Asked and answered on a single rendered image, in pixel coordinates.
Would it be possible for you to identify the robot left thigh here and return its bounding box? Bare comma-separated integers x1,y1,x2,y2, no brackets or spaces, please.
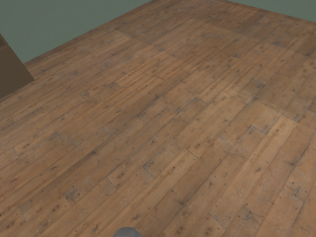
113,226,141,237

